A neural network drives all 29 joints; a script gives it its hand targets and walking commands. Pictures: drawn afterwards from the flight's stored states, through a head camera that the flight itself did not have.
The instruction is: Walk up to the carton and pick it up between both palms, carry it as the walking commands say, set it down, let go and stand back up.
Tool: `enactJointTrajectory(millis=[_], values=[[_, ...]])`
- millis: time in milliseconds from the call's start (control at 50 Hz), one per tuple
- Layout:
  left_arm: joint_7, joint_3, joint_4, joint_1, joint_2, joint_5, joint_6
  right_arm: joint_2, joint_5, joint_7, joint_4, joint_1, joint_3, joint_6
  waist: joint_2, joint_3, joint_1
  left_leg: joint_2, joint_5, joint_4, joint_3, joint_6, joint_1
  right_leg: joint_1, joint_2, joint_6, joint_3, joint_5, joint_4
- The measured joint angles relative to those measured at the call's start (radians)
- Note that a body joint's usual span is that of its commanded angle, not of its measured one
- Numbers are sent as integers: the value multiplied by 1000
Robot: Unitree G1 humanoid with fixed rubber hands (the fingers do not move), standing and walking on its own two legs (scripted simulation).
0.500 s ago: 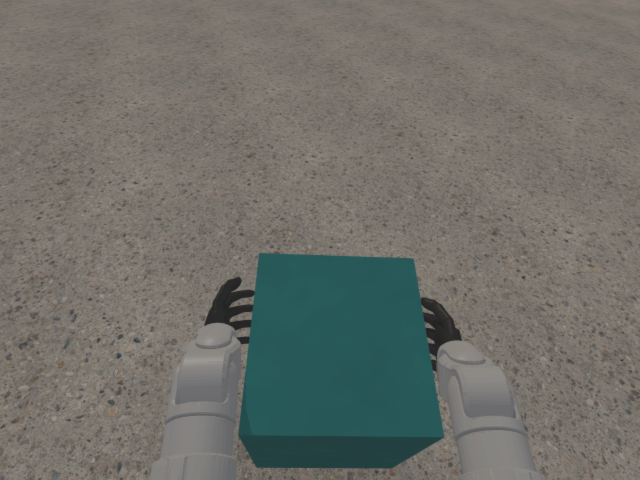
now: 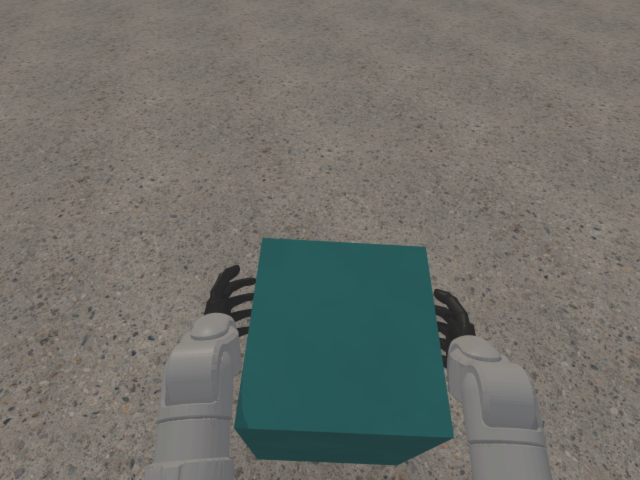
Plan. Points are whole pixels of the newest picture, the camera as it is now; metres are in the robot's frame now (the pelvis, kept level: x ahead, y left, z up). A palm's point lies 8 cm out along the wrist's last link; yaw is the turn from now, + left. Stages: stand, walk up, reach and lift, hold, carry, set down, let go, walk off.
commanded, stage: carry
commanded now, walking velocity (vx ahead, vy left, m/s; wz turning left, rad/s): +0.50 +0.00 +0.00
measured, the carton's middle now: (335, 361) +0.28 +0.00 +0.00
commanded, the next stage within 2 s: none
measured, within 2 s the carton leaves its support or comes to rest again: neither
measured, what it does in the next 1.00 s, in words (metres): walks ahead: left foot, then right foot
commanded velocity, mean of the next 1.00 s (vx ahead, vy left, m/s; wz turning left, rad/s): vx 0.00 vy -0.10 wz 0.00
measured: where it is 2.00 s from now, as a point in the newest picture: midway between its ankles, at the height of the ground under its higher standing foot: outside the picture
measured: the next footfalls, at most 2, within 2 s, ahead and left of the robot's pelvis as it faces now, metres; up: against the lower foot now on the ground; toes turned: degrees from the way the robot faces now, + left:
left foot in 0.16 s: +0.14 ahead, +0.14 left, +0.00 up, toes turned +9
right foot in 0.28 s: +0.08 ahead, -0.08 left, +0.00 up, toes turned -8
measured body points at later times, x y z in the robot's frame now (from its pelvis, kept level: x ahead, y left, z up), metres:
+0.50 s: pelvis +0.15 -0.01 -0.01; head +0.17 +0.00 +0.44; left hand +0.44 +0.14 +0.05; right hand +0.42 -0.15 +0.05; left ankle +0.10 +0.13 -0.75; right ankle +0.05 -0.07 -0.74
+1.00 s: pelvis +0.21 -0.06 -0.02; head +0.23 -0.05 +0.43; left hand +0.50 +0.09 +0.03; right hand +0.47 -0.21 +0.03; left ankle +0.20 +0.09 -0.75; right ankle +0.22 -0.17 -0.72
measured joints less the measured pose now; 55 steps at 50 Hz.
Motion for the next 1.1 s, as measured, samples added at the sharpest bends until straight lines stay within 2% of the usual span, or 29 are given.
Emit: enactJointTrajectory(millis=[100, 140, 160, 180, 220, 240, 280, 300, 340, 380, 420, 500, 540, 580, 620, 660, 680, 700, 720, 740, 780, 820, 840, 860, 920, 960, 1040, 1080, 1100], values=[[27, -39, -168, 16, 3, -28, 105, -1, 39, -19, -159, -5, -7, 115, 15, -15, -19, -3, 44, -231, 48, -4, 32, 25, -13, 9, -8, -12, -56], [28, -39, -221, 18, 4, -28, 144, 3, 48, -28, -202, -8, 0, 149, 35, -20, -24, -10, 124, -369, 78, 4, 91, 20, -8, 20, -10, -60, -4], [27, -36, -246, 21, 5, -28, 161, 3, 48, -30, -219, -11, 8, 166, 54, -27, -23, -1, 196, -409, 80, 20, 123, 9, 5, 25, -9, -99, 49], [25, -25, -258, 24, 6, -32, 174, 2, 47, -35, -222, -11, 23, 176, 49, -34, -30, -3, 231, -390, 83, 29, 118, -18, -2, 32, -8, -141, 124], [17, -7, -256, 42, 8, -40, 185, 2, 39, -44, -212, -13, 44, 199, 36, -36, -28, -5, 169, -335, 93, 28, 121, -76, -12, 47, -12, -187, 260], [15, -7, -251, 56, 10, -43, 189, 3, 33, -47, -209, -15, 49, 218, 38, -35, -21, 2, 137, -328, 97, 24, 134, -95, -7, 50, -23, -205, 269], [18, -7, -254, 72, 12, -50, 211, 3, 25, -49, -212, -19, 54, 260, 34, -19, -9, 11, 102, -331, 109, 12, 167, -108, 0, 55, -58, -122, 180], [21, -9, -257, 75, 12, -53, 222, 2, 24, -49, -216, -17, 54, 273, 35, -8, -13, 14, 93, -327, 105, 3, 180, -95, 2, 33, -72, -84, 167], [27, -20, -268, 84, 13, -59, 240, 1, 28, -49, -233, -2, 52, 290, 45, -9, -17, 27, 69, -295, 87, -8, 176, -67, 16, -1, -90, -101, 146], [33, -28, -285, 86, 13, -62, 249, 0, 35, -49, -251, 9, 51, 292, 40, -10, -10, 36, 51, -272, 89, -13, 173, -59, 24, -14, -87, -126, 140], [37, -33, -302, 76, 12, -64, 256, 0, 41, -50, -274, 8, 44, 293, 34, -2, -20, 36, 44, -275, 89, -19, 177, -52, 23, -14, -95, -134, 142], [39, -35, -318, 70, 11, -64, 255, 1, 50, -53, -286, 6, 40, 284, 9, 10, -29, 26, 63, -337, 110, -13, 223, -74, 5, 8, -104, -108, 217], [39, -27, -330, 82, 13, -64, 256, 2, 51, -55, -275, 1, 51, 278, 23, 25, -35, 40, 104, -342, 109, -5, 239, -112, 7, 44, -107, -16, 307], [37, -18, -345, 92, 14, -66, 256, 2, 48, -56, -272, -4, 65, 277, 47, 42, -22, 63, 134, -333, 125, 11, 260, -150, 22, 74, -103, -114, 342], [37, -18, -364, 91, 15, -69, 257, 2, 45, -55, -289, -4, 69, 276, 68, 54, -13, 84, 160, -324, 139, 18, 275, -180, 36, 77, -107, -150, 253], [37, -24, -381, 70, 12, -75, 257, 2, 42, -54, -331, -6, 59, 278, 63, 69, -18, 86, 154, -264, 131, 13, 273, -166, 25, 65, -116, 53, 92], [34, -28, -384, 54, 9, -74, 255, 2, 41, -53, -353, -8, 50, 279, 47, 65, -30, 78, 113, -205, 122, 8, 258, -156, 6, 34, -110, 194, 65], [30, -38, -371, 42, 7, -70, 243, 1, 39, -53, -365, -8, 38, 276, 45, 48, -39, 79, 25, -142, 100, 3, 228, -151, 3, 1, -123, 156, 83], [28, -44, -354, 32, 6, -63, 232, 1, 37, -50, -363, -8, 28, 271, 45, 27, -41, 81, -58, -91, 79, -1, 196, -148, 7, -24, -133, 47, 98], [27, -48, -335, 28, 4, -56, 225, 1, 38, -48, -348, -10, 19, 265, 55, 11, -33, 86, -113, -74, 60, -4, 173, -159, 22, -37, -135, -6, 121], [24, -45, -299, 20, 3, -37, 233, 2, 39, -42, -303, -15, 10, 264, 65, 5, -26, 84, -147, -88, 46, -10, 142, -174, 46, -54, -136, -32, 156], [22, -39, -267, 14, 2, -26, 249, 1, 37, -38, -264, -14, 8, 265, 52, 15, -31, 70, -66, -141, 77, -11, 123, -177, 49, -59, -143, -44, 181], [21, -39, -258, 16, 3, -24, 251, 2, 34, -37, -257, -15, 8, 269, 52, 21, -33, 73, 40, -179, 91, -3, 118, -186, 55, -58, -152, -53, 208], [20, -36, -256, 22, 5, -24, 250, 3, 33, -36, -247, -16, 12, 269, 48, 26, -33, 82, 72, -173, 94, 1, 112, -207, 57, -50, -156, -63, 257], [23, -26, -264, 60, 10, -36, 251, 2, 35, -38, -219, -6, 37, 264, 31, 35, -23, 99, 5, -151, 103, -8, 111, -307, 52, -10, -106, -196, 486], [33, -27, -283, 75, 13, -50, 261, 1, 35, -39, -230, 10, 48, 266, 33, 46, -13, 113, 4, -173, 105, -22, 121, -348, 38, 3, -72, -232, 542], [43, -28, -334, 70, 12, -70, 259, 1, 35, -38, -280, 16, 55, 254, 57, 72, -5, 148, 29, -198, 93, -56, 125, -349, 2, 37, -44, -177, 420], [40, -29, -353, 67, 12, -73, 251, 1, 30, -38, -307, 18, 60, 249, 69, 74, -5, 168, 26, -188, 81, -79, 122, -301, -4, 46, -52, -85, 281], [39, -30, -358, 63, 11, -74, 249, 1, 27, -37, -318, 17, 60, 249, 71, 73, -4, 177, 19, -174, 75, -92, 121, -276, -3, 46, -62, 15, 217]])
